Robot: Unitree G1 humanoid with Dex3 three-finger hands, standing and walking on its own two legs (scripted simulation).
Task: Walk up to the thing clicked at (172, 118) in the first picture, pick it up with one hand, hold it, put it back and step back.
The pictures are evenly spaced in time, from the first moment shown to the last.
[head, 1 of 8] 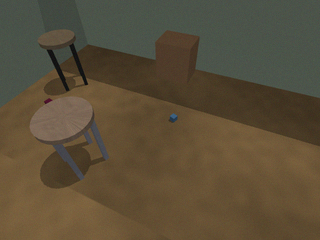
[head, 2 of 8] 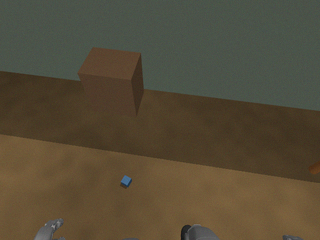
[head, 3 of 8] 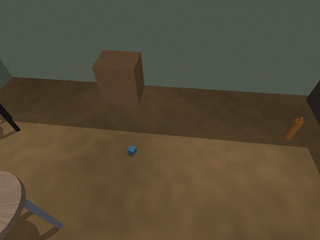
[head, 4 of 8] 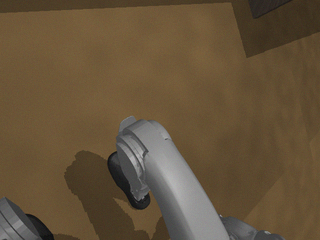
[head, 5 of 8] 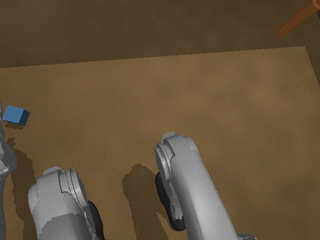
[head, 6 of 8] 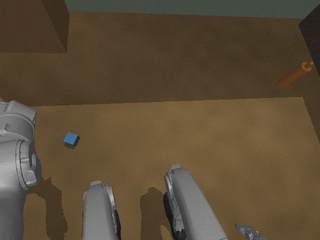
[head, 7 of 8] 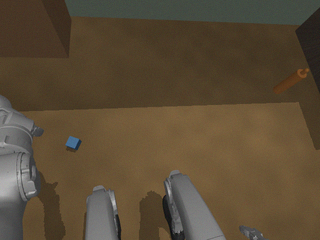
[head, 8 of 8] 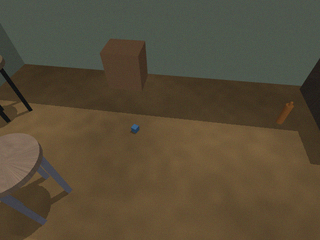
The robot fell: no
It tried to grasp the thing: yes
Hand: left
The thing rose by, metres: 0.00
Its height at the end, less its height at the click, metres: +0.00
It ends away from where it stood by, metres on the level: 0.01
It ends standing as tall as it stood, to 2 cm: yes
